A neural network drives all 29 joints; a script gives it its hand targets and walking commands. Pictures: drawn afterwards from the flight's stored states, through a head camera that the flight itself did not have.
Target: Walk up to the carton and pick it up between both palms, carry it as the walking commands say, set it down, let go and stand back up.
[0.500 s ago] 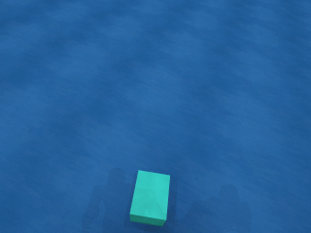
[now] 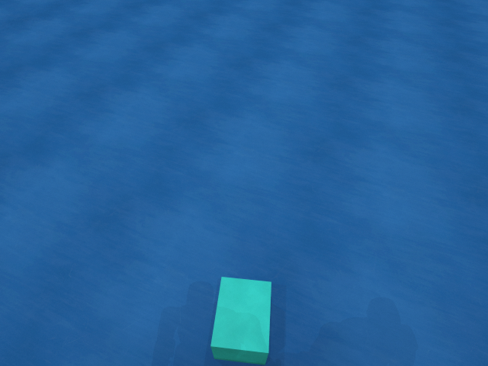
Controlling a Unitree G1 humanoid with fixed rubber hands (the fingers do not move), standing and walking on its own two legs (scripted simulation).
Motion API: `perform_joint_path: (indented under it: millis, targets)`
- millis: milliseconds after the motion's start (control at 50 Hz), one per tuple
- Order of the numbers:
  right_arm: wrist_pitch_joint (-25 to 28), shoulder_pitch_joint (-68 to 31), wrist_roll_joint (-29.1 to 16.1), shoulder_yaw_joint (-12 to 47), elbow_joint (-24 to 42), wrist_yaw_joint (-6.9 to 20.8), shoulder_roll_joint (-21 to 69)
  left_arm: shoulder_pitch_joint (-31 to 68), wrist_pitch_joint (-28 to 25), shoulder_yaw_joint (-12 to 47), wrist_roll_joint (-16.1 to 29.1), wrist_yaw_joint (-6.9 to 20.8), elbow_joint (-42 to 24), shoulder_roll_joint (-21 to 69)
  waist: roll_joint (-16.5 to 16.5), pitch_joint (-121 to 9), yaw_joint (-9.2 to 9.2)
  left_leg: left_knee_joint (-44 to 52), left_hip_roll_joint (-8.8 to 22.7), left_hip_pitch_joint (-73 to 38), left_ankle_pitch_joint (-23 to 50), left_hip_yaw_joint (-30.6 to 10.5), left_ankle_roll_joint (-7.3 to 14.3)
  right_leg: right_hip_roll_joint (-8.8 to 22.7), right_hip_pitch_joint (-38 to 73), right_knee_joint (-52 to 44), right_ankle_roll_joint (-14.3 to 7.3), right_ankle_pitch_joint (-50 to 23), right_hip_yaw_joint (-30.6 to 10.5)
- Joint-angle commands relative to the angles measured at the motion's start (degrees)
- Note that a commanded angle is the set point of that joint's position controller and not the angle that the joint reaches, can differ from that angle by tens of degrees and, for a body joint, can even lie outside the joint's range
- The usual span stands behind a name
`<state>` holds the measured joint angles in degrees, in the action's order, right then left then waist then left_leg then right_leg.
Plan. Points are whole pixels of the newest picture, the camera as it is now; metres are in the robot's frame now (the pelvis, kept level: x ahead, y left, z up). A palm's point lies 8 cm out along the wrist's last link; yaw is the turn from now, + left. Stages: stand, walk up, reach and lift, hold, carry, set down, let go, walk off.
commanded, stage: walk up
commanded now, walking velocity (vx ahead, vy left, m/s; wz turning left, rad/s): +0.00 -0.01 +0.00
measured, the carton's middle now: (242, 320) +0.41 +0.01 -0.69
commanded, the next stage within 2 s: stand in 0.70 s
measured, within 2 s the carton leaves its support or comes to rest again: neither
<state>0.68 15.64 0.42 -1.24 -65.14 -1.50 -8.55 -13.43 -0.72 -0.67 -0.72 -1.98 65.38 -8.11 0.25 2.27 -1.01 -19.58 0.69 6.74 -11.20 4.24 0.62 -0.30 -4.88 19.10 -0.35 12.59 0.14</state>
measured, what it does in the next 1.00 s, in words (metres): stands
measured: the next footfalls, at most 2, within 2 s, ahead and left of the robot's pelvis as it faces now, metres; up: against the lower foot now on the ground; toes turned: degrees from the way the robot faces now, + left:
none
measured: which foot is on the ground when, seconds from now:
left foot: down 0.00-1.00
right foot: down 0.00-1.00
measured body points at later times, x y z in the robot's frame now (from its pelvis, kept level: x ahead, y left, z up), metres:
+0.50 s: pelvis -0.02 -0.01 -0.01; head +0.01 +0.00 +0.44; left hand +0.01 +0.23 -0.17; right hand -0.02 -0.26 -0.16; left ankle -0.01 +0.11 -0.75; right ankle -0.02 -0.12 -0.75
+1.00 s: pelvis -0.02 +0.00 -0.01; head +0.00 +0.00 +0.44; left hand +0.02 +0.23 -0.16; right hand -0.04 -0.24 -0.16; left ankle -0.01 +0.11 -0.75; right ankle -0.02 -0.12 -0.75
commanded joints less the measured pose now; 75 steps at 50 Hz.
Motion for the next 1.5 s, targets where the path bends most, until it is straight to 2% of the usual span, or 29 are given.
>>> perform_joint_path:
  millis: [0,240,260,280,300,340,440,480,520,580,620,640,680,700,740,780,840,900,1080,1220,1240,1260,1280,1320,1360,1380,1400,1440,1480]
  targets:
    - [0.3,3.1,0.1,-0.7,0.0,-0.3,-4.4,-3.4,-0.4,-0.8,0.0,-0.3,0.0,-4.7,-1.4,2.3,0.34,2.9,5.7,0.4,5.5,-5.4,0.2,6.4,-3.1,-4.0,-1.5,-7.2,-5.6]
    - [0.0,5.4,0.1,-0.8,-2.0,-0.9,-3.0,-6.7,-0.4,-1.0,-0.1,-0.7,1.3,-3.2,-0.8,2.6,0.29,2.2,5.8,0.0,6.5,-4.8,-0.1,6.4,-3.7,-4.1,-1.7,-8.2,-5.0]
    - [-0.3,5.1,0.6,-1.1,-1.4,-1.0,-4.5,-6.1,-0.5,-1.1,0.4,-0.7,1.1,-4.4,0.0,2.5,0.40,0.8,6.5,1.2,6.6,-4.1,-0.5,6.8,-3.5,-2.9,-1.2,-11.0,-5.6]
    - [-0.4,4.8,0.6,-1.9,-0.7,-1.4,-6.0,-5.5,-0.3,-1.8,0.3,-0.7,0.0,-6.1,-0.9,2.1,-0.01,-1.9,6.5,0.7,7.2,-2.5,-1.0,7.4,-5.5,-1.0,-1.7,-14.5,-6.2]
    - [-0.6,4.9,0.4,-2.3,-0.1,-2.0,-6.9,-4.6,-0.1,-2.5,0.6,-0.6,-1.4,-7.7,-1.7,2.1,-0.12,-5.8,6.9,2.1,11.7,-1.7,-0.9,8.1,-6.0,2.4,-2.0,-23.1,-6.1]
    - [-0.9,6.0,0.3,-2.3,0.6,-2.4,-6.4,-6.0,0.1,-2.8,0.6,-0.7,-2.7,-7.5,-2.6,-2.2,0.21,-9.0,6.7,2.8,13.4,-1.0,-0.6,9.1,-5.5,5.0,-2.8,-25.8,-6.6]
    - [-2.0,4.9,1.0,-1.7,3.6,-1.9,-5.6,-4.8,1.3,-2.9,0.3,-0.6,-6.2,-7.9,-3.4,-1.0,-0.24,-9.8,5.7,4.2,4.3,0.0,-0.3,10.0,-13.0,2.8,-4.2,-12.2,-9.6]
    - [-2.0,5.6,1.3,-1.6,4.2,-1.8,-6.4,-3.5,1.6,-2.6,0.3,-0.4,-7.5,-7.2,-0.5,-0.6,-0.57,-5.8,7.9,4.0,2.5,-3.3,0.3,7.5,-15.1,3.4,-3.2,-6.4,-8.0]
    - [-1.8,5.2,1.4,-2.0,5.2,-1.8,-8.5,-3.9,1.7,-2.6,0.2,-0.2,-8.3,-6.2,3.2,-0.8,0.11,-1.8,11.7,5.4,3.5,-7.8,1.9,4.0,-14.3,6.7,-1.9,-3.9,-4.7]
    - [-1.7,3.2,1.5,-2.7,6.4,-1.4,-10.2,-5.5,1.8,-2.6,-0.4,0.4,-8.2,-5.4,6.7,-1.0,2.00,4.6,15.4,9.0,-6.6,-11.1,4.0,1.5,-11.3,10.8,-0.9,3.9,-1.5]
    - [-1.8,1.9,1.3,-3.1,7.1,-1.2,-9.8,-5.8,1.7,-2.8,-0.8,0.7,-8.1,-6.0,4.7,1.6,3.03,5.1,13.6,14.1,-13.8,-9.1,3.2,2.8,-8.6,9.6,-1.0,4.2,-3.0]
    - [-1.9,1.4,1.1,-2.9,7.3,-1.1,-9.1,-5.9,1.5,-2.7,-1.0,0.7,-8.1,-6.5,2.3,3.0,3.00,3.3,11.4,14.0,-14.2,-6.9,2.3,4.0,-10.0,5.8,-1.5,5.9,-5.3]
    - [-1.8,2.4,0.8,-2.2,7.3,-0.7,-6.9,-4.8,1.0,-2.5,-1.0,0.6,-8.4,-8.2,-4.3,3.7,1.66,-2.9,5.7,9.2,-8.5,-2.0,-0.2,8.0,-14.3,-3.8,-2.8,9.0,-12.7]
    - [-1.6,3.5,0.9,-2.0,7.2,-0.7,-6.2,-4.0,0.8,-2.6,-0.6,0.5,-8.6,-9.4,-6.9,3.0,0.68,-6.1,4.1,6.6,-4.6,0.3,-0.9,9.9,-15.1,-5.6,-3.2,5.6,-14.5]
    - [-1.1,5.6,0.9,-1.8,6.7,-0.6,-6.3,-2.8,0.5,-2.5,-0.3,0.5,-8.8,-9.4,-5.9,1.0,-0.43,-5.1,4.1,3.1,-2.6,-0.2,-0.8,9.9,-15.6,-4.7,-3.1,1.1,-13.1]
    - [-0.7,6.4,0.9,-1.7,6.4,-0.6,-6.7,-2.8,0.3,-2.2,-0.1,0.5,-8.8,-8.2,-3.8,-0.3,-0.62,-3.2,5.7,1.1,-0.9,-1.2,-0.5,8.1,-15.2,-3.1,-2.2,1.2,-10.2]
    - [-0.4,5.7,1.1,-1.6,6.3,-0.6,-7.6,-3.9,0.3,-2.0,-0.1,0.4,-8.7,-6.6,0.4,0.1,0.20,0.9,8.7,2.8,-0.9,-4.4,0.4,4.9,-13.4,0.5,-1.4,1.6,-6.3]
    - [-0.4,4.8,1.0,-1.7,6.2,-0.7,-8.2,-5.6,0.2,-1.9,-0.1,0.4,-8.3,-5.9,2.5,-0.2,1.08,2.7,10.3,4.2,-0.9,-5.9,1.0,3.7,-11.0,3.1,-1.1,-1.3,-4.3]
    - [-0.6,5.2,0.8,-1.5,5.8,-0.7,-6.8,-5.8,-0.2,-1.8,0.1,0.1,-7.6,-6.3,-0.9,-0.4,0.44,-1.0,7.5,1.8,2.4,-2.4,-0.2,6.1,-11.5,1.1,-1.6,-7.3,-6.7]
    - [-0.7,5.0,0.7,-1.5,5.4,-0.7,-6.8,-5.9,-0.2,-1.7,0.1,-0.1,-7.0,-6.1,-0.8,-0.3,0.47,-1.1,7.6,1.3,3.3,-2.2,-0.4,6.0,-11.3,1.2,-1.5,-8.3,-6.4]
    - [-2.8,-15.1,-7.2,0.7,25.5,-1.2,-10.4,14.2,2.7,-1.9,3.0,0.9,-27.1,-14.5,-0.6,-7.7,1.89,-10.5,0.1,15.7,-15.1,-0.5,2.5,2.0,-18.6,8.6,-0.6,15.8,0.5]
    - [-7.3,-33.4,-6.1,3.5,38.2,-0.6,-8.3,28.9,7.2,-1.1,2.1,1.0,-34.9,-13.7,-1.5,-5.8,1.87,-11.9,0.5,16.1,-17.6,-2.0,3.2,3.2,-24.7,9.6,-1.9,20.6,0.8]
    - [-11.8,-29.1,-4.1,1.8,37.8,-0.4,-9.8,24.0,12.2,-0.6,3.5,1.3,-34.5,-12.8,-2.3,-5.4,1.89,-12.9,0.6,16.1,-19.0,-2.6,2.5,2.1,-26.7,11.9,-1.5,21.1,2.5]
    - [-22.4,-17.7,-5.1,2.4,31.6,-1.1,-9.4,16.8,22.1,2.4,5.4,2.2,-30.7,-10.7,-0.5,-3.0,1.36,-13.6,-0.2,12.3,-18.7,-1.5,2.1,2.2,-28.2,11.7,-2.6,20.3,3.7]
    - [-31.9,-11.0,-5.0,2.8,30.7,-1.5,-8.3,11.9,31.1,3.2,4.9,2.8,-30.6,-10.5,0.1,-2.3,0.47,-15.7,0.0,12.7,-14.0,-3.2,1.9,1.7,-30.0,12.0,-3.7,16.0,0.9]
    - [-35.3,-8.2,-4.6,2.3,30.4,-1.3,-7.6,10.1,34.5,3.3,4.1,2.7,-30.6,-10.2,0.0,-4.6,-0.06,-15.8,0.2,14.4,-9.6,-4.8,2.0,0.9,-28.7,12.9,-3.3,9.6,-0.4]
    - [-37.6,-5.7,-4.4,1.9,30.4,-1.1,-6.9,7.7,37.0,3.3,3.6,2.5,-31.0,-9.6,-0.3,-8.7,-0.65,-16.3,0.2,14.5,-1.2,-6.1,2.5,-0.3,-26.0,14.4,-2.8,0.0,-1.1]
    - [-39.0,-3.4,-3.5,0.5,31.4,-1.1,-4.6,5.0,38.6,2.3,2.7,2.8,-33.1,-8.0,-1.1,-13.5,-0.44,-17.3,-0.4,12.8,12.2,-7.9,3.1,-0.7,-21.9,15.6,-2.3,-13.3,-2.4]
    - [-37.4,-5.4,-0.7,-1.8,35.0,-0.6,-3.4,5.6,36.8,0.3,0.7,3.6,-36.2,-6.8,0.6,-14.9,-0.31,-17.3,-0.9,12.3,16.9,-7.9,2.9,-0.6,-20.6,15.7,-2.1,-17.7,-3.2]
